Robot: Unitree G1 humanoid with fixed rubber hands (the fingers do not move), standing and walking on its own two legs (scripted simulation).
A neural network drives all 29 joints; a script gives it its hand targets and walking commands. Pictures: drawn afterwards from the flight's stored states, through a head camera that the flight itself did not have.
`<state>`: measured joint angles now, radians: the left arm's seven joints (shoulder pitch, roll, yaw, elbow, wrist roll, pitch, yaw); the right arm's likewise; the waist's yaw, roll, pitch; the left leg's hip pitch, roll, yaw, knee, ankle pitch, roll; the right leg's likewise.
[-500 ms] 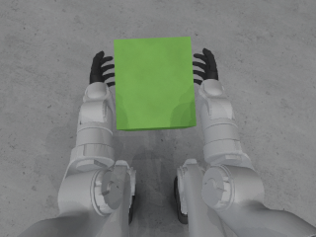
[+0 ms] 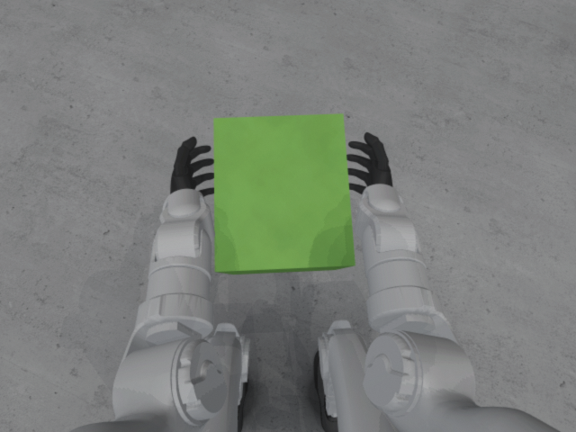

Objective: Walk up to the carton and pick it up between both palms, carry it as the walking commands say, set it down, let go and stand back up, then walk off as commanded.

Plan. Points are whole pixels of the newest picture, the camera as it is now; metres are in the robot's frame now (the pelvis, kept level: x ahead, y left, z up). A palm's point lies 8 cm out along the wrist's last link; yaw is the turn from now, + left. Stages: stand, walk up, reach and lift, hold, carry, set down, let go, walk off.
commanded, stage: reach and lift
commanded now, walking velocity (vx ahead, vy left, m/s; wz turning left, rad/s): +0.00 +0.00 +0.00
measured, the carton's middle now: (281, 203) +0.45 +0.00 -0.11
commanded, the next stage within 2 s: none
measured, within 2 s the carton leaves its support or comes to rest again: neither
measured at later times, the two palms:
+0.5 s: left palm (171, 185) +0.41 +0.13 +0.04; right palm (399, 180) +0.42 -0.13 +0.04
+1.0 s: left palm (145, 174) +0.39 +0.14 +0.11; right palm (429, 168) +0.40 -0.13 +0.12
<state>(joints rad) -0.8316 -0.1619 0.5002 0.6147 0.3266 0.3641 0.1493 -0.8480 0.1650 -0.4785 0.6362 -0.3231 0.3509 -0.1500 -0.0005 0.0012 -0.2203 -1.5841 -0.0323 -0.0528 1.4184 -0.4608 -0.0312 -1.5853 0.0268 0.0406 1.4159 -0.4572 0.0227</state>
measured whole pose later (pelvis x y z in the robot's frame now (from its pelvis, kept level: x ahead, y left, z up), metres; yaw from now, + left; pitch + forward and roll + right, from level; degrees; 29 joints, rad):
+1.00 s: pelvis +0.03 +0.00 +0.14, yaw -1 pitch +19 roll +0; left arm -0.53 -0.24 0.46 0.47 0.37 0.37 0.02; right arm -0.53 0.25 -0.44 0.47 -0.37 0.36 -0.04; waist 0.02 0.00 -0.08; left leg -0.81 -0.01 -0.05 0.76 -0.27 -0.02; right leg -0.82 0.02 0.06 0.76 -0.26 0.01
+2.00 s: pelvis +0.06 +0.00 +0.18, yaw +0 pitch -8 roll +0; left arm -0.40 -0.19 0.30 0.36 0.34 0.73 0.02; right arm -0.41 0.20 -0.28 0.38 -0.35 0.72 -0.02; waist 0.00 0.01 0.03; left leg -0.07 0.00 -0.07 0.39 -0.19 -0.02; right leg -0.07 0.01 0.04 0.39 -0.19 0.01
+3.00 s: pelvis +0.06 +0.00 +0.18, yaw +0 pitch -8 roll +0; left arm -0.31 -0.17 0.20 0.30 0.29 0.78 0.02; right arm -0.33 0.17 -0.21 0.30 -0.29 0.77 -0.01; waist -0.01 0.00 0.01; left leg -0.05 -0.01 -0.06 0.38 -0.19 -0.01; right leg -0.05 0.01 0.05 0.38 -0.18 0.01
